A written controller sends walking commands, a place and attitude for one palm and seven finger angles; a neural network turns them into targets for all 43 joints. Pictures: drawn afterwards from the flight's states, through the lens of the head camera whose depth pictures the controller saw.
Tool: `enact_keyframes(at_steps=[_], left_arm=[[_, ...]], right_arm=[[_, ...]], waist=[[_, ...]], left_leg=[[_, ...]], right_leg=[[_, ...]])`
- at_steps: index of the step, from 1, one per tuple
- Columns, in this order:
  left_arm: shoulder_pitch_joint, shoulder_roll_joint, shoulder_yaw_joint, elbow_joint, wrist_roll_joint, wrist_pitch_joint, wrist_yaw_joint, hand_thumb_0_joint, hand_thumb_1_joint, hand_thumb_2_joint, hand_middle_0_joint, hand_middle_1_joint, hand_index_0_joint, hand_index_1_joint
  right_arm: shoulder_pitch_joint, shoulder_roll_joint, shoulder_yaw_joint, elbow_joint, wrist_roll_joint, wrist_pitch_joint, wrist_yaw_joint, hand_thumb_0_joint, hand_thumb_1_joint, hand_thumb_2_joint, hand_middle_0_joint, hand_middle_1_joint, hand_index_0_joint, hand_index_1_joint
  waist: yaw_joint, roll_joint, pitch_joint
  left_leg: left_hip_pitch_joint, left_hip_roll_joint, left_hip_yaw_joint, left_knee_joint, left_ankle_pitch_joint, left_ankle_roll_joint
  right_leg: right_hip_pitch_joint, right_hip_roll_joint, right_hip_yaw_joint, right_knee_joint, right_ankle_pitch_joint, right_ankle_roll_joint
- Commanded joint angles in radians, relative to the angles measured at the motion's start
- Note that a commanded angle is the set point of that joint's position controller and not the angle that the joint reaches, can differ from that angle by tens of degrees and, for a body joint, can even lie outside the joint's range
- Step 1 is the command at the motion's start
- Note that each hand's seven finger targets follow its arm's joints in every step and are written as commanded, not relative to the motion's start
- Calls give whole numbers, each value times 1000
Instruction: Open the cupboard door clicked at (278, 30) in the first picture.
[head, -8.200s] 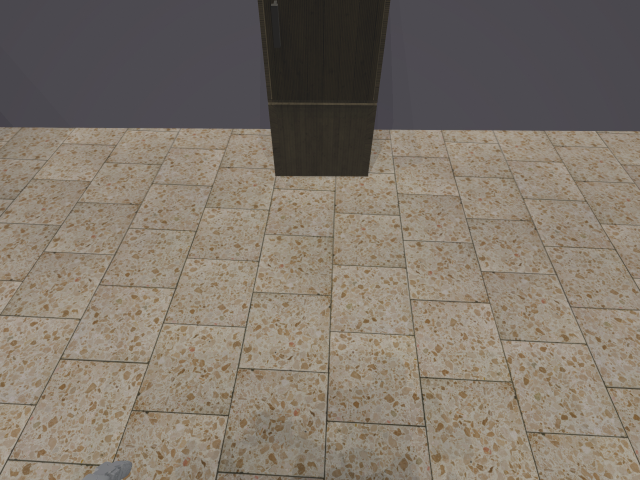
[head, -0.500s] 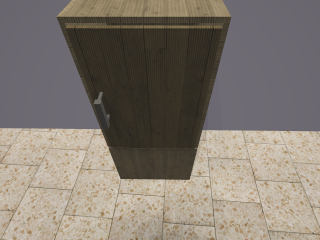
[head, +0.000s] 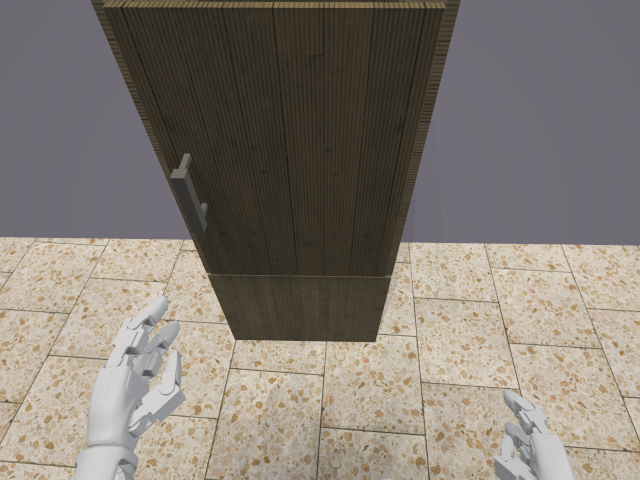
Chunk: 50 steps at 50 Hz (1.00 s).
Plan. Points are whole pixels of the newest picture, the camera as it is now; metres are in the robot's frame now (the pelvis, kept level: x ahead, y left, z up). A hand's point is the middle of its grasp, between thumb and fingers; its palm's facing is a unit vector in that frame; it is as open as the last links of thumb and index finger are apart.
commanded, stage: raise the hand with hooked fingers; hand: left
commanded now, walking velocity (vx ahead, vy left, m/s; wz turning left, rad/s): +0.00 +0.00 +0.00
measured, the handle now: (193, 194) +0.56 +0.26 -0.01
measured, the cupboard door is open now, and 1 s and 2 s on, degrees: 0 0 0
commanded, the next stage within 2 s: move the hooked fingers beside the handle in 1.84 s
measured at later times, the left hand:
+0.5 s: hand (146, 411) +0.21 +0.23 -0.02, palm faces -0.01 -1.00 -0.04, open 10.6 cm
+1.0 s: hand (107, 374) +0.24 +0.28 -0.01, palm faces +0.02 -1.00 -0.05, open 13.5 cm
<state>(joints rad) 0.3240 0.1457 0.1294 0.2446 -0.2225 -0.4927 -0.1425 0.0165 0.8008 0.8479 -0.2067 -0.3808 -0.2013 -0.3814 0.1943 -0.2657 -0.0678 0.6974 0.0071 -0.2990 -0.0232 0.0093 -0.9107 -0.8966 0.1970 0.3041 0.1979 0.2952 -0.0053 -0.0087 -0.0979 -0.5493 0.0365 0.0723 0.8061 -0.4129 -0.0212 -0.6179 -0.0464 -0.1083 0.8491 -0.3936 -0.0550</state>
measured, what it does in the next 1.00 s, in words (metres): stands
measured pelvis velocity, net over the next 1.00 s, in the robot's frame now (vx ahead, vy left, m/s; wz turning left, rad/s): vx -0.01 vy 0.04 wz -0.01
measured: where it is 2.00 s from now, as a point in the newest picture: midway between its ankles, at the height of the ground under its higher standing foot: outside the picture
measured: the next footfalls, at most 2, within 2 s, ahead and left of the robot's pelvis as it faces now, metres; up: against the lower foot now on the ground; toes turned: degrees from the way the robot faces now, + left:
none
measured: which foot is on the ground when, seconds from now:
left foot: down 0.00-1.00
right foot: down 0.00-1.00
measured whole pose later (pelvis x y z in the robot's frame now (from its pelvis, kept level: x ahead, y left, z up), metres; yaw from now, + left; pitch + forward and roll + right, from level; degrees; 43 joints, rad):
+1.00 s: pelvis -0.01 +0.04 -0.04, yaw +0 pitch +16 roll -3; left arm 0.17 0.32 0.33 0.21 -0.33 -0.38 -0.39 0.00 -0.37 0.36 -0.29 -1.12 -0.29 -1.12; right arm 0.23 -0.26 0.02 0.53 0.03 -0.22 -0.05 0.01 -0.90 -0.90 0.20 0.30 0.20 0.30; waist 0.00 0.00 -0.11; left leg -0.87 0.03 0.02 1.13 -0.54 0.03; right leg -0.87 -0.05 -0.12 1.05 -0.45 -0.01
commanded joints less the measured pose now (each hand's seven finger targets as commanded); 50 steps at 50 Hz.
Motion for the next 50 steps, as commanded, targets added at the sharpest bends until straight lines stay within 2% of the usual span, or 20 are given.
enact_keyframes(at_steps=[1, 4, 6, 7, 9, 10, 13, 15, 18, 20, 21, 22, 25, 30, 34, 36, 40, 43, 46, 50], left_arm=[[217, 129, 125, -29, -45, -256, -223, 0, 573, 760, -223, -510, -223, -510], [105, 154, 134, -192, -85, -159, -235, 0, 503, 730, -228, -555, -228, -555], [13, 177, 144, -313, -92, -119, -201, 0, 457, 710, -232, -585, -232, -585], [-3, 184, 150, -382, -90, -116, -179, 0, 433, 700, -233, -600, -233, -600], [-15, 195, 143, -516, -60, -119, -139, 0, 387, 680, -237, -630, -237, -630], [-72, 197, 118, -559, -57, -117, -138, 0, 363, 670, -238, -645, -238, -645], [-49, 173, 97, -487, -50, -94, -157, 0, 293, 640, -243, -690, -243, -690], [-56, 187, 107, -395, -68, -52, -196, 0, 247, 620, -247, -720, -247, -720], [-16, 215, 153, -364, -91, 12, -230, 0, 177, 590, -252, -765, -252, -765], [6, 240, 198, -310, -111, 58, -233, 0, 130, 570, -255, -795, -255, -795], [-11, 232, 197, -332, -117, 65, -231, 0, 107, 560, -257, -810, -257, -810], [-29, 264, 234, -341, -121, 65, -221, 0, 83, 550, -258, -825, -258, -825], [-31, 260, 238, -335, -127, 45, -197, 0, 13, 520, -263, -870, -263, -870], [-77, 258, 217, -290, -108, 7, -186, 0, -103, 470, -272, -945, -272, -945], [-124, 279, 227, -278, -106, 2, -197, 0, -197, 430, -278, -1005, -278, -1005], [-149, 308, 249, -299, -112, 1, -208, 0, -243, 410, -282, -1035, -282, -1035], [-169, 323, 269, -260, -119, 17, -215, 0, -337, 370, -288, -1095, -288, -1095], [-194, 333, 278, -264, -122, 22, -228, 0, -407, 340, -293, -1140, -293, -1140], [-230, 345, 284, -238, -125, 39, -249, 0, -477, 310, -298, -1185, -298, -1185], [-280, 367, 297, -212, -131, 65, -273, 0, -500, 300, -300, -1200, -300, -1200]], right_arm=[[-85, -109, -49, -232, 6, -44, 41, 0, -900, -900, 200, 300, 200, 300], [-117, -106, -43, -339, 23, -7, 22, 0, -900, -900, 200, 300, 200, 300], [-97, -97, -38, -359, 25, 17, 5, 0, -900, -900, 200, 300, 200, 300], [-72, -90, -37, -360, 25, 24, -3, 0, -900, -900, 200, 300, 200, 300], [-36, -81, -30, -351, 19, 35, -15, 0, -900, -900, 200, 300, 200, 300], [-22, -85, -19, -346, 10, 40, -20, 0, -900, -900, 200, 300, 200, 300], [-20, -81, -9, -301, 13, 36, -33, 0, -900, -900, 200, 300, 200, 300], [-28, -92, 0, -286, 18, 32, -43, 0, -900, -900, 200, 300, 200, 300], [-39, -95, 4, -290, 27, 23, -46, 0, -900, -900, 200, 300, 200, 300], [-55, -92, 6, -292, 32, 24, -47, 0, -900, -900, 200, 300, 200, 300], [-48, -90, 10, -298, 30, 23, -45, 0, -900, -900, 200, 300, 200, 300], [-45, -90, 8, -292, 29, 20, -46, 0, -900, -900, 200, 300, 200, 300], [-43, -88, 11, -289, 25, 9, -45, 0, -900, -900, 200, 300, 200, 300], [-11, -111, 10, -281, 23, 1, -42, 0, -900, -900, 200, 300, 200, 300], [15, -131, 10, -289, 26, 3, -46, 0, -900, -900, 200, 300, 200, 300], [28, -136, 10, -292, 25, 5, -48, 0, -900, -900, 200, 300, 200, 300], [40, -141, 14, -290, 23, 15, -47, 0, -900, -900, 200, 300, 200, 300], [47, -144, 15, -292, 22, 20, -44, 0, -900, -900, 200, 300, 200, 300], [54, -150, 18, -290, 22, 26, -42, 0, -900, -900, 200, 300, 200, 300], [60, -155, 25, -293, 21, 29, -41, 0, -900, -900, 200, 300, 200, 300]], waist=[[85, -67, -163], [74, -59, -245], [48, -32, -242], [35, 20, -247], [17, 79, -315], [-10, 56, -319], [-34, 68, -266], [-40, 32, -237], [-5, 54, -295], [17, 21, -287], [15, 27, -294], [20, 1, -314], [31, 16, -283], [7, 18, -220], [1, 38, -222], [8, 68, -269], [4, 74, -242], [5, 108, -276], [-4, 95, -277], [-5, 124, -275]], left_leg=[[-300, -80, -25, 195, 138, 13], [-354, -88, -14, 240, 79, 33], [-357, -69, -31, 263, 34, 40], [-336, -60, -33, 268, 50, 44], [-275, -43, -49, 273, 138, 52], [-277, -36, -64, 288, 161, 55], [-291, -27, -82, 290, 151, 52], [-318, -25, -94, 291, 122, 52], [-312, -33, -96, 252, 102, 48], [-315, -35, -102, 228, 106, 47], [-314, -38, -99, 216, 97, 46], [-315, -37, -101, 211, 102, 47], [-300, -35, -109, 188, 110, 44], [-290, -38, -109, 158, 41, 43], [-268, -41, -109, 129, 14, 42], [-233, -40, -108, 129, 61, 41], [-213, -37, -114, 123, 116, 36], [-180, -36, -113, 123, 170, 30], [-163, -32, -118, 126, 203, 27], [-142, -30, -124, 125, 250, 21]], right_leg=[[45, -21, 188, 74, 173, 28], [39, -19, 235, 57, 36, 41], [-17, -5, 246, 45, -86, 44], [-18, 0, 237, 49, -69, 42], [-13, 15, 194, 95, 84, 36], [-29, 26, 176, 126, 135, 36], [-87, 35, 139, 125, 129, 38], [-104, 45, 130, 120, 73, 36], [-58, 35, 124, 100, 26, 42], [-32, 38, 114, 91, 10, 38], [-27, 33, 111, 82, -3, 43], [-9, 30, 112, 79, -7, 45], [-24, 37, 92, 89, -10, 35], [-101, 40, 67, 81, -86, 33], [-110, 39, 56, 74, -92, 33], [-87, 43, 54, 86, -38, 30], [-85, 53, 38, 91, 25, 25], [-70, 52, 35, 98, 82, 27], [-77, 59, 30, 101, 115, 26], [-79, 63, 23, 105, 146, 23]])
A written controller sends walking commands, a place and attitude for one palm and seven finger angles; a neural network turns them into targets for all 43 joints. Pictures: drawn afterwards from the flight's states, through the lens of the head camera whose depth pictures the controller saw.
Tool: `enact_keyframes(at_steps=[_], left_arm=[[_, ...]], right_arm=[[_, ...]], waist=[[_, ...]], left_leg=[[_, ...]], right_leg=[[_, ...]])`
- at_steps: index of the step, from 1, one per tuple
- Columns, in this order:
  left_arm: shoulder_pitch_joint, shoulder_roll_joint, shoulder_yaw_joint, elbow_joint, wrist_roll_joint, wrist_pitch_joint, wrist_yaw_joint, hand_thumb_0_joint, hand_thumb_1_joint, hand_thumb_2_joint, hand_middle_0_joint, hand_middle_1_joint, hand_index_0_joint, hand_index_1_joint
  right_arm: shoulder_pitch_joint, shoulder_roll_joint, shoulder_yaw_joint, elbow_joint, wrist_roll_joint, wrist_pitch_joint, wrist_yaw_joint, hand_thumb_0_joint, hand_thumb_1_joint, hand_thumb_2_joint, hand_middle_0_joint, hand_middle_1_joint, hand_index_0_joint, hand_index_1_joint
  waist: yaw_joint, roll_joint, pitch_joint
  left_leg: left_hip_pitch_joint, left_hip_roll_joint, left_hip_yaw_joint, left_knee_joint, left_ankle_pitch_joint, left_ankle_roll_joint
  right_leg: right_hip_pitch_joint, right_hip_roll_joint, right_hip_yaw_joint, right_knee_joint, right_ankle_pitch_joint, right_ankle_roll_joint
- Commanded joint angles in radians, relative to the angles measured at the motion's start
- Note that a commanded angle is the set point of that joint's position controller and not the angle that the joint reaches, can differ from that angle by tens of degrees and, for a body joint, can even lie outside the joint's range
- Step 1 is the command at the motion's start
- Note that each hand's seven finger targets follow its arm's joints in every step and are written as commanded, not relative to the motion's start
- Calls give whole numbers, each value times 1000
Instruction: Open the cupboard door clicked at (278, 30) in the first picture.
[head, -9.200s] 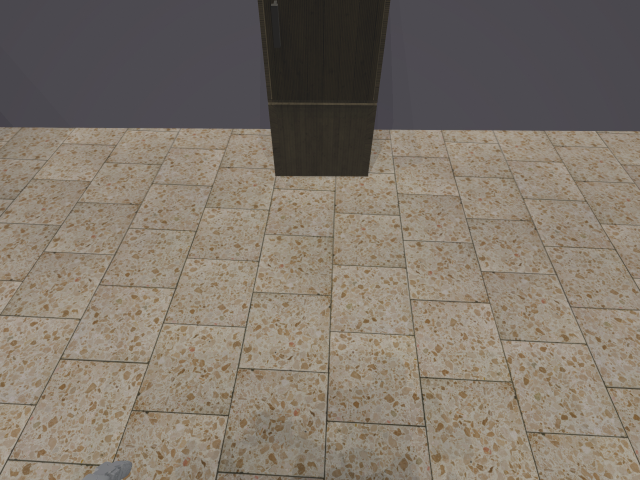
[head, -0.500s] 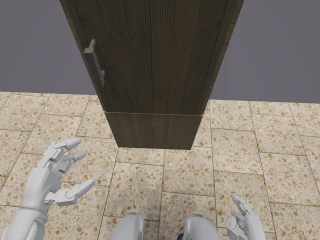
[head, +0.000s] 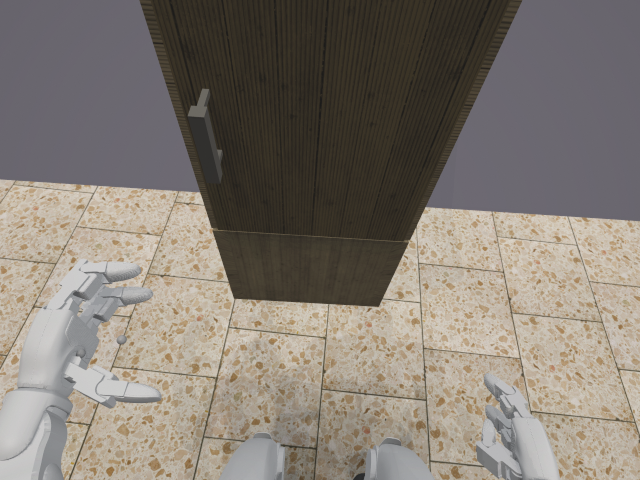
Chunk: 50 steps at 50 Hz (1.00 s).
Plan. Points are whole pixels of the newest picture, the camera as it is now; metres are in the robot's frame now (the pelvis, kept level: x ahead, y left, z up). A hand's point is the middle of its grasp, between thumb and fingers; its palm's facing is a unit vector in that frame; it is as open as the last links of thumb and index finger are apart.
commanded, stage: raise the hand with hooked fingers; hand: left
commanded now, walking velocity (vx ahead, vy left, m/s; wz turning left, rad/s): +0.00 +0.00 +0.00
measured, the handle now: (209, 138) +0.58 +0.22 +0.03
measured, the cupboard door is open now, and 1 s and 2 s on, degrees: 0 0 0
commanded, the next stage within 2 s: move the hooked fingers beside the handle in 0.84 s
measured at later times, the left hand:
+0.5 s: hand (103, 293) +0.30 +0.27 +0.05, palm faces +0.01 -1.00 -0.04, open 14.0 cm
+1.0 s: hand (115, 299) +0.29 +0.26 +0.05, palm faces +0.03 -1.00 -0.04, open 14.0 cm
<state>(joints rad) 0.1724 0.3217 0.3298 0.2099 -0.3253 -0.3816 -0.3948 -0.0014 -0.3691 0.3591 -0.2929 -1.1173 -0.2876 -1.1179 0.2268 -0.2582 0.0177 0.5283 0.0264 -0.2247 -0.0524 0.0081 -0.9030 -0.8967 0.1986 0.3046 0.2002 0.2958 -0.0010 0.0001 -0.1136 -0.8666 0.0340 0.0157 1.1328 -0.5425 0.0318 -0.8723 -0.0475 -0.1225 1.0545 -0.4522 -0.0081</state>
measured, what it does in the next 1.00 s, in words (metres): stands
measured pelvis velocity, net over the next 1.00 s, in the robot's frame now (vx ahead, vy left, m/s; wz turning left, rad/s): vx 0.01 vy -0.01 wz -0.01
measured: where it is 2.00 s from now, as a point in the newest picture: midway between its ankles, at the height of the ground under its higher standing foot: outside the picture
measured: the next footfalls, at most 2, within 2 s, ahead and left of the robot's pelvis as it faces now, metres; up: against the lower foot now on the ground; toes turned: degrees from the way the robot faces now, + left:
none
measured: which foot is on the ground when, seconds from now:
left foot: down 0.00-1.00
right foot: down 0.00-1.00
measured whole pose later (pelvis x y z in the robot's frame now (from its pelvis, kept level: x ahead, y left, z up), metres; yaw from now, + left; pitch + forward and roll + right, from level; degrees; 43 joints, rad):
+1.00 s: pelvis +0.01 -0.01 +0.01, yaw +0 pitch +16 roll -2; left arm -0.02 0.39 0.44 0.44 -0.36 -0.37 -0.51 -0.01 -0.50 0.30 -0.30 -1.20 -0.30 -1.20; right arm 0.26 -0.27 0.03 0.54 0.03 -0.18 -0.06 0.01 -0.90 -0.90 0.20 0.30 0.20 0.30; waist -0.01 0.01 -0.11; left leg -0.83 0.04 0.02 1.08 -0.53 0.02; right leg -0.85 -0.03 -0.12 1.02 -0.44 -0.02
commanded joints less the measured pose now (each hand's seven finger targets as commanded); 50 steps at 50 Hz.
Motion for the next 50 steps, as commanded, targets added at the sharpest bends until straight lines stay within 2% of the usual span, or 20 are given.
enact_keyframes(at_steps=[1, 9, 10, 12, 17, 18, 20, 21, 25, 26, 27, 28, 31, 34, 40, 41, 47, 48, 49, 50], left_arm=[[-142, 215, 117, -179, -29, -45, -26, 0, -500, 300, -300, -1200, -300, -1200], [-236, 258, 161, -89, -50, -26, -73, 0, -500, 300, -300, -1200, -300, -1200], [-256, 276, 171, -78, -54, -23, -83, 0, -500, 300, -300, -1200, -300, -1200], [-269, 298, 188, -69, -54, -22, -95, 0, -500, 300, -300, -1200, -300, -1200], [-319, 345, 227, 9, -60, -13, -113, 0, -500, 300, -300, -1200, -300, -1200], [-305, 316, 203, 8, -63, -14, -119, 0, -500, 300, -300, -1200, -300, -1200], [-284, 302, 195, 17, -71, -14, -127, 0, -500, 300, -300, -1200, -300, -1200], [-275, 311, 205, 18, -71, -15, -127, 0, -500, 300, -300, -1200, -300, -1200], [-295, 327, 212, 10, -67, -27, -116, 0, -500, 300, -300, -1200, -300, -1200], [-300, 338, 224, 8, -63, -32, -111, 0, -500, 300, -300, -1200, -300, -1200], [-286, 322, 215, 27, -64, -34, -108, 0, -500, 300, -300, -1200, -300, -1200], [-290, 319, 216, 27, -65, -38, -105, 0, -500, 300, -300, -1200, -300, -1200], [-313, 345, 224, -11, -56, -58, -97, 0, -500, 300, -300, -1200, -300, -1200], [-303, 319, 206, 19, -57, -57, -100, 0, -500, 300, -300, -1200, -300, -1200], [-317, 324, 209, 38, -63, -52, -111, 0, -500, 300, -300, -1200, -300, -1200], [-322, 317, 202, 37, -61, -54, -113, 0, -500, 300, -300, -1200, -300, -1200], [-316, 326, 209, 34, -61, -58, -116, 0, -500, 300, -300, -1200, -300, -1200], [-383, 311, 184, 23, -58, -60, -114, 0, -500, 300, -300, -1200, -300, -1200], [-401, 327, 202, 45, -56, -59, -110, 0, -500, 300, -300, -1200, -300, -1200], [-441, 331, 198, 61, -57, -59, -111, 0, -500, 300, -300, -1200, -300, -1200]], right_arm=[[32, -164, -62, -122, 2, -43, -12, 0, -900, -900, 200, 300, 200, 300], [41, -172, -57, -115, 4, -34, -16, 0, -900, -900, 200, 300, 200, 300], [41, -174, -54, -114, 1, -34, -18, 0, -900, -900, 200, 300, 200, 300], [47, -175, -55, -110, 2, -31, -16, 0, -900, -900, 200, 300, 200, 300], [64, -182, -54, -104, 4, -21, -18, 0, -900, -900, 200, 300, 200, 300], [59, -180, -55, -107, 6, -22, -17, 0, -900, -900, 200, 300, 200, 300], [64, -181, -57, -113, 5, -22, -14, 0, -900, -900, 200, 300, 200, 300], [68, -182, -58, -112, 5, -20, -11, 0, -900, -900, 200, 300, 200, 300], [69, -184, -61, -116, 2, -15, -7, 0, -900, -900, 200, 300, 200, 300], [72, -184, -61, -113, 3, -11, -6, 0, -900, -900, 200, 300, 200, 300], [68, -180, -60, -116, 5, -10, -6, 0, -900, -900, 200, 300, 200, 300], [67, -180, -61, -117, 5, -8, -6, 0, -900, -900, 200, 300, 200, 300], [68, -177, -60, -114, 4, -7, -9, 0, -900, -900, 200, 300, 200, 300], [61, -176, -58, -116, 7, -4, -12, 0, -900, -900, 200, 300, 200, 300], [58, -174, -53, -114, 5, -5, -18, 0, -900, -900, 200, 300, 200, 300], [60, -174, -54, -112, 8, -3, -18, 0, -900, -900, 200, 300, 200, 300], [57, -171, -53, -113, 7, -7, -19, 0, -900, -900, 200, 300, 200, 300], [53, -170, -52, -106, 7, -9, -21, 0, -900, -900, 200, 300, 200, 300], [59, -172, -53, -97, 7, -8, -24, 0, -900, -900, 200, 300, 200, 300], [62, -175, -49, -92, 4, -8, -27, 0, -900, -900, 200, 300, 200, 300]], waist=[[-6, 100, -283], [-9, 79, -302], [-7, 105, -298], [-2, 107, -331], [-5, 89, -312], [-3, 102, -307], [-4, 97, -309], [-1, 76, -321], [-6, 86, -295], [-5, 83, -312], [-3, 94, -288], [-9, 75, -276], [-5, 117, -314], [-12, 86, -284], [-15, 92, -279], [-20, 65, -278], [-10, 84, -300], [-30, 87, -290], [-27, 90, -284], [-37, 70, -275]], left_leg=[[186, -24, -68, -203, 403, -34], [190, -24, -68, -205, 414, -36], [191, -25, -66, -199, 427, -36], [210, -24, -66, -205, 455, -37], [199, -23, -63, -217, 447, -34], [203, -24, -62, -221, 448, -34], [206, -24, -59, -221, 449, -30], [205, -25, -55, -222, 458, -28], [183, -27, -51, -223, 430, -26], [188, -26, -49, -225, 423, -25], [180, -28, -47, -231, 398, -27], [171, -29, -44, -230, 377, -23], [193, -28, -43, -230, 395, -22], [168, -28, -43, -234, 348, -19], [150, -31, -37, -221, 338, -15], [153, -29, -38, -222, 342, -14], [155, -30, -37, -216, 359, -15], [154, -30, -38, -209, 347, -13], [151, -29, -39, -208, 340, -15], [134, -27, -42, -197, 342, -13]], right_leg=[[189, 62, 38, -101, 221, -21], [200, 63, 39, -110, 233, -18], [197, 65, 42, -107, 241, -24], [220, 62, 44, -111, 260, -22], [226, 64, 47, -126, 254, -21], [228, 63, 47, -130, 252, -22], [231, 65, 49, -136, 255, -24], [250, 63, 51, -138, 272, -21], [242, 64, 54, -139, 258, -23], [247, 63, 57, -142, 253, -20], [240, 62, 57, -146, 232, -21], [238, 61, 60, -152, 224, -19], [254, 61, 68, -150, 235, -21], [248, 60, 68, -157, 204, -18], [256, 60, 80, -158, 210, -20], [258, 59, 79, -161, 219, -16], [274, 56, 84, -152, 241, -16], [249, 56, 83, -151, 236, -13], [242, 55, 84, -151, 226, -14], [236, 59, 84, -143, 229, -16]])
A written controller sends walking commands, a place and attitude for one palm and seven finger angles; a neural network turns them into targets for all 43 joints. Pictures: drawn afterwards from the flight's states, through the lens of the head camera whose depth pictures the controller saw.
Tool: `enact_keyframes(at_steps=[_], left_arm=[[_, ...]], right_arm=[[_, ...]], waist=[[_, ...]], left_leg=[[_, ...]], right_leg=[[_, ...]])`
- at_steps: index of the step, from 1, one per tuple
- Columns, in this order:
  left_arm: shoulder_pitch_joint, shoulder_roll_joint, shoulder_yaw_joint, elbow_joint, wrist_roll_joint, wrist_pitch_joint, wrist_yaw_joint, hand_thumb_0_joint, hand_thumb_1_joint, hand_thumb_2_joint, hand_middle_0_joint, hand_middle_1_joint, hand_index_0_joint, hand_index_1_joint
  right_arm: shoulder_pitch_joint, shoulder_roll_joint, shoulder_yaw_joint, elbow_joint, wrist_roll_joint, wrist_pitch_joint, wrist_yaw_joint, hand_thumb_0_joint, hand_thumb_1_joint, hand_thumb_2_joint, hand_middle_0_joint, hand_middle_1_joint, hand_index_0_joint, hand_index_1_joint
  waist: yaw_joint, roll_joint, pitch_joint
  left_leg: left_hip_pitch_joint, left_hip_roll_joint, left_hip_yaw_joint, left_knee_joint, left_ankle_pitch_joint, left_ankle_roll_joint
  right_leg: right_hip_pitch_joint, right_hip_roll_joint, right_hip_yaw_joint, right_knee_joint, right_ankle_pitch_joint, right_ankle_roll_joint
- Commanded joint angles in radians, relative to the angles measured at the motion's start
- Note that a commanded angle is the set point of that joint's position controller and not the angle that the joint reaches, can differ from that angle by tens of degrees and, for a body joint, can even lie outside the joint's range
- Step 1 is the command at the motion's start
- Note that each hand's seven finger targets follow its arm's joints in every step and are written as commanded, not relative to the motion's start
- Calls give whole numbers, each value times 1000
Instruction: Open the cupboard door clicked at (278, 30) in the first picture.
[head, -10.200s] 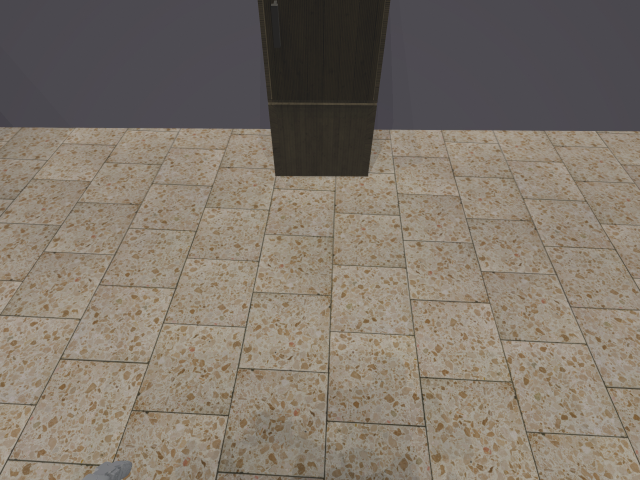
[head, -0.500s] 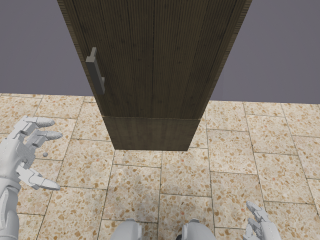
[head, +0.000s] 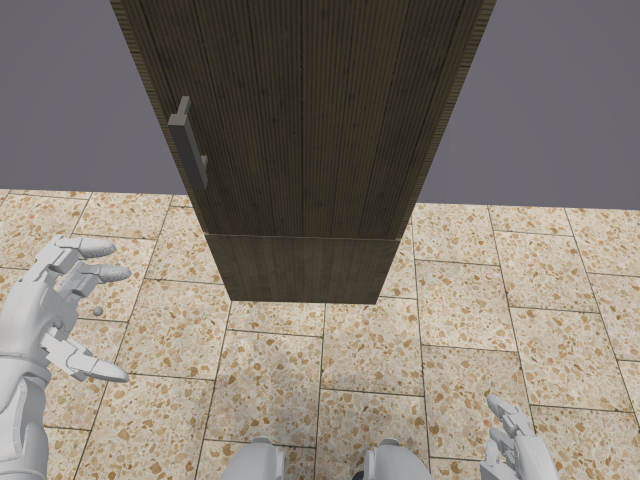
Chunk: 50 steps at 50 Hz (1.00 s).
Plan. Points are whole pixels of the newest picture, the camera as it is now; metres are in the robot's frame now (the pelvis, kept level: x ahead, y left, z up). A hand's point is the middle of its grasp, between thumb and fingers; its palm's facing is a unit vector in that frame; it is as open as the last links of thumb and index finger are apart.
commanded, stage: move the hooked fingers beside the handle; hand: left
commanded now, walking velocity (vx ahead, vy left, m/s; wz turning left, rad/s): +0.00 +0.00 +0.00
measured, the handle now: (192, 145) +0.57 +0.23 +0.03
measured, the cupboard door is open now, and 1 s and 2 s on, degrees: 0 0 0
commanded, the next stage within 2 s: none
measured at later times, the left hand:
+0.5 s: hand (110, 253) +0.36 +0.28 +0.04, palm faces +0.03 -1.00 -0.02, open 14.0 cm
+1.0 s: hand (126, 203) +0.44 +0.29 +0.04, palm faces +0.02 -1.00 -0.02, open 14.0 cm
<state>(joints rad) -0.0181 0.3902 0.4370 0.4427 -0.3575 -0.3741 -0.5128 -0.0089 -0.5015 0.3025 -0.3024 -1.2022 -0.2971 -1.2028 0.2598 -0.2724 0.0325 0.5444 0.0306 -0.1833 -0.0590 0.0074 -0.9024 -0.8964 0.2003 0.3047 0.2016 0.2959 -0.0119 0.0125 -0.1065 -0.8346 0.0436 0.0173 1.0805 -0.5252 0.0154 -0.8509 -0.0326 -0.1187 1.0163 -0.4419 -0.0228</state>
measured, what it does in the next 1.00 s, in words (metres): stands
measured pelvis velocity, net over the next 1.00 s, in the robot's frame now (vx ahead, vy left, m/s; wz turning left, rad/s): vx -0.01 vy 0.01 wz -0.04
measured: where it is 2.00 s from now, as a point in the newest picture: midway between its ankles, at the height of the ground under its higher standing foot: outside the picture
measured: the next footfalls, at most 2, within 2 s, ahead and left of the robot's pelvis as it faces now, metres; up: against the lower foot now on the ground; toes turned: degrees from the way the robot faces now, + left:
none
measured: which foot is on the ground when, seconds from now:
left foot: down 0.00-1.00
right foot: down 0.00-1.00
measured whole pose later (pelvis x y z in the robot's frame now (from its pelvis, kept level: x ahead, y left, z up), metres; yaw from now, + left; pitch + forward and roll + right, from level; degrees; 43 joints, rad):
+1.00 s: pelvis -0.01 +0.01 -0.02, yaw -2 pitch +23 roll -3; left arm -0.67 0.63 0.56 1.06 -0.19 -0.40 -0.52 -0.01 -0.50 0.30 -0.30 -1.20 -0.30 -1.20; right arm 0.33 -0.29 0.04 0.60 0.01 -0.01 -0.04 0.00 -0.90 -0.90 0.20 0.30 0.20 0.30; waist -0.11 0.00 -0.10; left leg -1.02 0.06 0.04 1.16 -0.54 0.04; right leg -1.04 -0.02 -0.10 1.06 -0.42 -0.01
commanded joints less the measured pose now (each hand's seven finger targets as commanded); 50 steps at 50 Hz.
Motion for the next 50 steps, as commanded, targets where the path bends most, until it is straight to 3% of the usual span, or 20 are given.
enact_keyframes(at_steps=[1, 3, 6, 7, 10, 15, 17, 21, 28, 31, 34, 35, 36, 38, 39, 41, 44, 46, 48, 50], left_arm=[[-271, 279, 100, -147, -15, -65, 5, 0, -500, 300, -300, -1200, -300, -1200], [-326, 267, 77, -126, -7, -63, 1, 0, -500, 300, -300, -1200, -300, -1200], [-352, 318, 109, -98, 3, -62, -7, 0, -500, 300, -300, -1200, -300, -1200], [-350, 301, 97, -91, 2, -58, -11, 0, -500, 300, -300, -1200, -300, -1200], [-415, 345, 128, -6, 4, -49, -11, 0, -500, 300, -300, -1200, -300, -1200], [-457, 384, 149, 36, 17, -59, -22, 0, -500, 300, -300, -1200, -300, -1200], [-459, 369, 140, 68, 18, -58, -27, 0, -500, 300, -300, -1200, -300, -1200], [-568, 396, 141, 134, 33, -66, -31, 0, -500, 300, -300, -1200, -300, -1200], [-663, 442, 156, 182, 57, -88, -31, 0, -500, 300, -300, -1200, -300, -1200], [-730, 454, 152, 234, 69, -83, -25, 0, -500, 300, -300, -1200, -300, -1200], [-821, 484, 152, 317, 95, -84, -15, 0, -500, 300, -300, -1200, -300, -1200], [-860, 486, 145, 325, 98, -90, -16, 0, -500, 300, -300, -1200, -300, -1200], [-872, 532, 177, 346, 110, -95, -12, 0, -500, 300, -300, -1200, -300, -1200], [-887, 526, 165, 335, 118, -108, -14, 0, -500, 300, -300, -1200, -300, -1200], [-871, 541, 178, 350, 123, -108, -12, 0, -500, 300, -300, -1200, -300, -1200], [-897, 534, 166, 377, 123, -104, -20, 0, -500, 300, -300, -1200, -300, -1200], [-914, 550, 173, 416, 130, -88, -17, 0, -500, 300, -300, -1200, -300, -1200], [-972, 553, 161, 414, 141, -92, -12, 0, -500, 300, -300, -1200, -300, -1200], [-966, 582, 184, 436, 148, -93, -2, 0, -500, 300, -300, -1200, -300, -1200], [-1015, 567, 165, 413, 149, -106, 0, 0, -500, 300, -300, -1200, -300, -1200]], right_arm=[[32, -162, -66, -100, 3, -47, -23, 0, -900, -900, 200, 300, 200, 300], [30, -161, -63, -98, 4, -48, -26, 0, -900, -900, 200, 300, 200, 300], [41, -165, -64, -92, 2, -43, -28, 0, -900, -900, 200, 300, 200, 300], [42, -161, -64, -95, 2, -40, -26, 0, -900, -900, 200, 300, 200, 300], [48, -168, -61, -85, 2, -27, -28, 0, -900, -900, 200, 300, 200, 300], [67, -172, -64, -86, 0, -11, -19, 0, -900, -900, 200, 300, 200, 300], [80, -172, -67, -83, 1, -1, -14, 0, -900, -900, 200, 300, 200, 300], [97, -181, -66, -65, -1, 14, -14, 0, -900, -900, 200, 300, 200, 300], [129, -186, -73, -46, -6, 42, -11, 0, -900, -900, 200, 300, 200, 300], [146, -192, -70, -37, -8, 58, -10, 0, -900, -900, 200, 300, 200, 300], [151, -198, -68, -25, -9, 72, -12, 0, -900, -900, 200, 300, 200, 300], [156, -197, -66, -24, -11, 77, -13, 0, -900, -900, 200, 300, 200, 300], [168, -203, -67, -18, -14, 84, -13, 0, -900, -900, 200, 300, 200, 300], [171, -199, -67, -21, -17, 91, -7, 0, -900, -900, 200, 300, 200, 300], [178, -202, -68, -22, -19, 98, -4, 0, -900, -900, 200, 300, 200, 300], [190, -203, -67, -15, -19, 113, 0, 0, -900, -900, 200, 300, 200, 300], [198, -209, -67, -17, -19, 134, 4, 0, -900, -900, 200, 300, 200, 300], [203, -208, -65, -12, -20, 142, 3, 0, -900, -900, 200, 300, 200, 300], [214, -212, -66, -10, -24, 152, 4, 0, -900, -900, 200, 300, 200, 300], [218, -210, -66, -5, -27, 159, 6, 0, -900, -900, 200, 300, 200, 300]], waist=[[-24, 69, -284], [-28, 77, -293], [-15, 82, -347], [-15, 94, -357], [-25, 50, -318], [-15, 104, -373], [-22, 67, -379], [-42, 68, -362], [-41, 114, -415], [-54, 98, -404], [-73, 94, -365], [-79, 104, -372], [-71, 92, -405], [-64, 150, -454], [-61, 149, -466], [-74, 141, -468], [-81, 112, -445], [-87, 159, -454], [-87, 128, -466], [-101, 157, -476]], left_leg=[[103, -36, -40, -144, 310, 2], [97, -38, -40, -145, 287, 3], [113, -36, -40, -142, 334, 4], [118, -38, -35, -141, 339, 3], [67, -34, -35, -131, 316, 6], [89, -32, -30, -128, 365, 4], [85, -31, -27, -126, 369, 6], [67, -29, -31, -123, 334, 9], [107, -25, -41, -119, 380, 6], [112, -19, -48, -119, 388, 5], [55, -21, -45, -111, 297, 11], [57, -21, -44, -101, 311, 13], [69, -18, -51, -100, 327, 10], [110, -20, -53, -91, 383, 6], [118, -17, -54, -89, 405, 5], [143, -8, -65, -81, 466, 2], [110, -8, -64, -82, 432, 5], [133, -7, -69, -82, 441, 3], [125, -6, -72, -74, 461, 5], [153, -4, -78, -68, 489, 4]], right_leg=[[207, 42, 86, -108, 206, -1], [207, 37, 91, -111, 186, 0], [234, 38, 94, -100, 230, -3], [234, 37, 93, -98, 238, -1], [229, 41, 101, -101, 222, -1], [241, 42, 101, -84, 269, -5], [240, 43, 102, -88, 281, 2], [204, 48, 100, -86, 244, 0], [179, 49, 94, -75, 262, -2], [146, 55, 83, -70, 253, -3], [111, 51, 90, -75, 187, 1], [103, 53, 91, -66, 197, -3], [109, 55, 88, -61, 206, -2], [110, 54, 88, -50, 241, -3], [109, 55, 86, -49, 254, -3], [80, 61, 78, -40, 277, -1], [71, 61, 73, -45, 259, 3], [47, 61, 73, -43, 249, 2], [59, 62, 71, -41, 266, 3], [33, 64, 70, -38, 270, 1]])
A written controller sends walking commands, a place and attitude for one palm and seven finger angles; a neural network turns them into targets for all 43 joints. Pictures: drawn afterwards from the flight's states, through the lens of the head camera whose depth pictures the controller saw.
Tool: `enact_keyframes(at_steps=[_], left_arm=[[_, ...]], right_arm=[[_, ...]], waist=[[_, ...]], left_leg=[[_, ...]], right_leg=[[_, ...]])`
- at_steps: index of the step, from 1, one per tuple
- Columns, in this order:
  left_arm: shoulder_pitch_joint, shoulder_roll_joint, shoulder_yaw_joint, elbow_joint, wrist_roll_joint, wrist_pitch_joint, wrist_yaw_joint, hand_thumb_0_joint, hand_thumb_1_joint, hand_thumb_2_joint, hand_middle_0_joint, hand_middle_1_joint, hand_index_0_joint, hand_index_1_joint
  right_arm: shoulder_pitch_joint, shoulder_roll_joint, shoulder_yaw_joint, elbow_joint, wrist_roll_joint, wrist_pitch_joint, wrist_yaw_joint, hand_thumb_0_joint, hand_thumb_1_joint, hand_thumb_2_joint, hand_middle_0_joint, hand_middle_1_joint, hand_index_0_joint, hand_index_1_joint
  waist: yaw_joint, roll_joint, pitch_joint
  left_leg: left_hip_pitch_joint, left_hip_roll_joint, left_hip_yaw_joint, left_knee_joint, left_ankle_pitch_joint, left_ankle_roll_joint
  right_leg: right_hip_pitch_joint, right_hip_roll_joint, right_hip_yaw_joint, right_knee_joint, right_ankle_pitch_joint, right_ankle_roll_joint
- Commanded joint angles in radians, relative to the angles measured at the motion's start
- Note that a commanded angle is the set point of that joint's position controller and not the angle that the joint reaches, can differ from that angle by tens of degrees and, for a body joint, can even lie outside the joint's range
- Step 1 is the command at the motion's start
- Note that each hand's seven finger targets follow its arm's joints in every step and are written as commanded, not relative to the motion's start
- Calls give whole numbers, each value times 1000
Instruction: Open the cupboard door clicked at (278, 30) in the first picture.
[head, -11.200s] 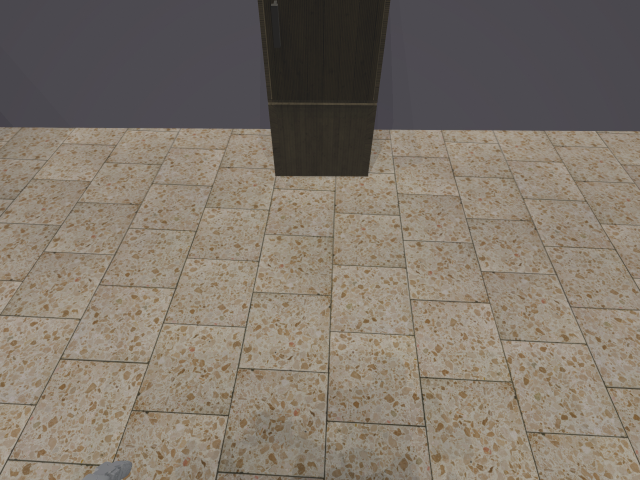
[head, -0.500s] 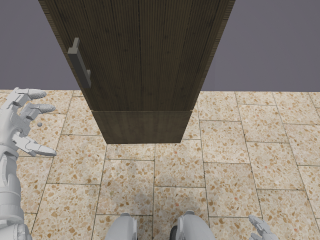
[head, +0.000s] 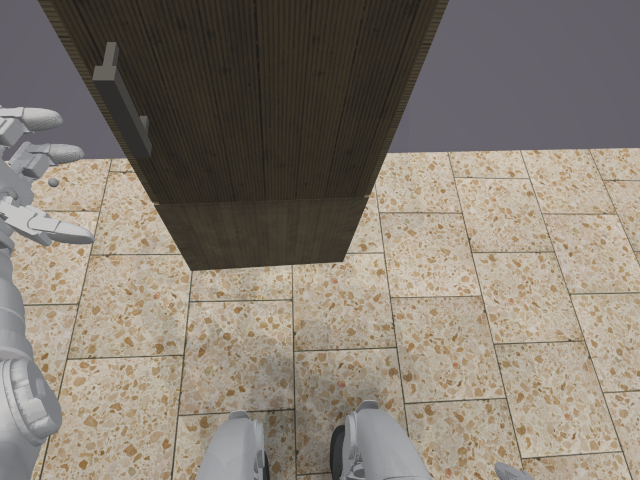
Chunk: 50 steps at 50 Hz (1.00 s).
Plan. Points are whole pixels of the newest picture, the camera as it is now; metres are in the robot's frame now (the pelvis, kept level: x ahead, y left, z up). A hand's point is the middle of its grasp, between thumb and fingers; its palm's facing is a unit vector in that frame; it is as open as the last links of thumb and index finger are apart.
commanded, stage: move the hooked fingers beside the handle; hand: left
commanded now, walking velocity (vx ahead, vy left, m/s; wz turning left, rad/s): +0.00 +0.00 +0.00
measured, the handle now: (128, 104) +0.57 +0.24 +0.04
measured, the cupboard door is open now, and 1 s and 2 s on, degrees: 0 0 0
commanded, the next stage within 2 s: slide the fingers in behind the handle in 1.34 s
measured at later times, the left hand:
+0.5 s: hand (59, 136) +0.50 +0.30 +0.05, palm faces +0.06 -1.00 -0.01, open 14.0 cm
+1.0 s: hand (64, 129) +0.51 +0.30 +0.05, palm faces +0.07 -1.00 -0.02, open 14.0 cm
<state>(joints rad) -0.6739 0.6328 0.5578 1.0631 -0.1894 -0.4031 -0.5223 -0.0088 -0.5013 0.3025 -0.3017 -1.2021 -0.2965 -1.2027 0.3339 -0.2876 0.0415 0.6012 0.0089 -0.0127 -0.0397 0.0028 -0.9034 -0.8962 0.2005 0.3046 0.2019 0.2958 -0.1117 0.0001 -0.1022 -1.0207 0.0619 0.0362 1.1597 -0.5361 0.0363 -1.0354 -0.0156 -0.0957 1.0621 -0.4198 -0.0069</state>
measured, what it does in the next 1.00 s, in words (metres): stands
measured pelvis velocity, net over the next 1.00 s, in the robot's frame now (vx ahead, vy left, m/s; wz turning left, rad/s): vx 0.01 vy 0.01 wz -0.03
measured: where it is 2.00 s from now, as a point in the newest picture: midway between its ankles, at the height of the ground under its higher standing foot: outside the picture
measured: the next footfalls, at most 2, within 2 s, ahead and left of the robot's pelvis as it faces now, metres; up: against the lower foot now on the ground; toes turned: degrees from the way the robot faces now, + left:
none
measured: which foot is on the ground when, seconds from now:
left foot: down 0.00-1.00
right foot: down 0.00-1.00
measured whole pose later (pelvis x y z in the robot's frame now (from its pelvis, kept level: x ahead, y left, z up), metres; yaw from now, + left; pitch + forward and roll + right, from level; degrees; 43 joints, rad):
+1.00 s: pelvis +0.01 +0.01 -0.01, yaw -2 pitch +28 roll -6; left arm -0.89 0.79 0.61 1.18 -0.09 -0.35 -0.48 -0.01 -0.50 0.30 -0.30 -1.20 -0.30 -1.20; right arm 0.37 -0.28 0.07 0.59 -0.01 0.10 -0.01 0.00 -0.90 -0.90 0.20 0.30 0.20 0.30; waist -0.20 0.02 -0.09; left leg -1.13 0.08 0.01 1.20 -0.55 0.04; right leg -1.12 0.01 -0.11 1.05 -0.41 0.00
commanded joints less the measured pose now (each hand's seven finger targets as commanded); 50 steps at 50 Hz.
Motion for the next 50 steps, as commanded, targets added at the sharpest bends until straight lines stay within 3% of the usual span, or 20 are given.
enact_keyframes(at_steps=[1, 4, 7, 12, 13, 17, 20, 21, 24, 26, 29, 32, 33, 34, 36, 39, 41, 47, 48, 50], left_arm=[[-361, 352, 64, -206, -12, -80, 11, 0, -500, 300, -300, -1200, -300, -1200], [-405, 356, 52, -143, -4, -72, 11, 0, -500, 300, -300, -1200, -300, -1200], [-455, 378, 45, -132, 13, -71, 14, 0, -500, 300, -300, -1200, -300, -1200], [-503, 451, 76, -72, 30, -60, 18, 0, -500, 300, -300, -1200, -300, -1200], [-519, 432, 53, -76, 32, -57, 14, 0, -500, 300, -300, -1200, -300, -1200], [-529, 460, 68, -87, 40, -52, 10, 0, -500, 300, -300, -1200, -300, -1200], [-565, 452, 55, -47, 42, -33, 10, 0, -500, 300, -300, -1200, -300, -1200], [-590, 489, 66, -37, 55, -26, 12, 0, -500, 300, -300, -1200, -300, -1200], [-650, 514, 63, -52, 69, -23, 24, 0, -500, 300, -300, -1200, -300, -1200], [-659, 549, 80, -54, 81, -30, 28, 0, -500, 300, -300, -1200, -300, -1200], [-632, 542, 65, 20, 89, -4, 23, 0, -500, 300, -300, -1200, -300, -1200], [-606, 558, 82, -36, 89, -4, 16, 0, -500, 300, -300, -1200, -300, -1200], [-616, 536, 70, -59, 84, -5, 14, 0, -500, 300, -300, -1200, -300, -1200], [-592, 535, 83, -61, 79, -4, 16, 0, -500, 300, -300, -1200, -300, -1200], [-607, 507, 73, -73, 66, -4, 17, 0, -500, 300, -300, -1200, -300, -1200], [-613, 554, 108, -102, 72, -6, 31, 0, -500, 300, -300, -1200, -300, -1200], [-595, 535, 97, -131, 80, -16, 38, 0, -500, 300, -300, -1200, -300, -1200], [-576, 497, 79, -100, 68, -10, 42, 0, -500, 300, -300, -1200, -300, -1200], [-546, 510, 92, -82, 72, -8, 42, 0, -500, 300, -300, -1200, -300, -1200], [-543, 488, 76, -96, 70, -17, 39, 0, -500, 300, -300, -1200, -300, -1200]], right_arm=[[152, -198, -75, -59, -7, -6, -12, 0, -900, -900, 200, 300, 200, 300], [152, -200, -69, -50, -7, 6, -14, 0, -900, -900, 200, 300, 200, 300], [162, -205, -65, -47, -10, 16, -17, 0, -900, -900, 200, 300, 200, 300], [176, -215, -58, -43, -15, 30, -18, 0, -900, -900, 200, 300, 200, 300], [177, -212, -54, -44, -15, 33, -15, 0, -900, -900, 200, 300, 200, 300], [192, -215, -54, -44, -18, 46, -8, 0, -900, -900, 200, 300, 200, 300], [201, -216, -48, -44, -18, 58, -8, 0, -900, -900, 200, 300, 200, 300], [204, -220, -45, -41, -18, 62, -9, 0, -900, -900, 200, 300, 200, 300], [212, -222, -41, -40, -22, 67, -10, 0, -900, -900, 200, 300, 200, 300], [219, -222, -38, -43, -24, 70, -7, 0, -900, -900, 200, 300, 200, 300], [221, -223, -29, -50, -22, 78, -7, 0, -900, -900, 200, 300, 200, 300], [234, -226, -35, -56, -25, 88, -2, 0, -900, -900, 200, 300, 200, 300], [236, -222, -37, -55, -25, 91, 2, 0, -900, -900, 200, 300, 200, 300], [239, -221, -40, -59, -24, 93, 4, 0, -900, -900, 200, 300, 200, 300], [244, -221, -43, -50, -25, 97, 9, 0, -900, -900, 200, 300, 200, 300], [246, -220, -45, -51, -26, 98, 9, 0, -900, -900, 200, 300, 200, 300], [249, -215, -46, -48, -27, 100, 13, 0, -900, -900, 200, 300, 200, 300], [241, -210, -48, -40, -24, 103, 13, 0, -900, -900, 200, 300, 200, 300], [239, -210, -49, -46, -24, 100, 12, 0, -900, -900, 200, 300, 200, 300], [236, -207, -48, -50, -24, 99, 13, 0, -900, -900, 200, 300, 200, 300]], waist=[[6, 185, -509], [-19, 143, -451], [-27, 194, -470], [-42, 179, -482], [-50, 201, -488], [-42, 257, -550], [-69, 217, -508], [-70, 220, -501], [-87, 236, -518], [-77, 284, -556], [-95, 224, -500], [-70, 288, -563], [-73, 296, -583], [-66, 285, -584], [-81, 274, -580], [-72, 258, -588], [-62, 309, -602], [-79, 257, -531], [-68, 252, -524], [-70, 276, -519]], left_leg=[[350, -22, -94, -145, 500, -20], [289, -23, -96, -141, 443, -13], [325, -20, -107, -137, 465, -18], [285, -19, -114, -115, 460, -15], [287, -19, -109, -109, 458, -12], [352, -11, -123, -97, 556, -24], [317, -9, -126, -89, 534, -16], [293, -9, -123, -87, 514, -15], [290, -9, -129, -79, 492, -13], [319, -8, -131, -75, 526, -21], [246, -9, -125, -68, 485, -8], [330, -2, -140, -77, 569, -23], [353, 1, -142, -74, 589, -24], [358, 2, -143, -76, 598, -25], [381, 7, -151, -75, 617, -28], [338, 0, -139, -79, 583, -19], [401, 4, -144, -84, 643, -29], [359, 1, -131, -95, 600, -18], [338, -3, -123, -96, 577, -16], [355, -3, -123, -98, 597, -17]], right_leg=[[222, 48, 50, -84, 245, -13], [213, 48, 48, -87, 226, -10], [172, 47, 44, -82, 214, -13], [168, 50, 45, -71, 217, -11], [161, 49, 47, -71, 219, -9], [138, 53, 38, -60, 246, -12], [116, 56, 35, -61, 242, -10], [125, 56, 39, -62, 239, -8], [108, 56, 38, -60, 222, -6], [103, 59, 37, -51, 229, -11], [112, 61, 36, -54, 227, -6], [92, 60, 25, -47, 239, -10], [89, 61, 26, -48, 248, -9], [94, 63, 25, -51, 249, -8], [67, 65, 20, -55, 247, -7], [126, 66, 27, -58, 265, -6], [106, 68, 25, -62, 268, -10], [133, 70, 28, -82, 280, -6], [148, 70, 30, -83, 276, -7], [136, 70, 30, -80, 284, -11]])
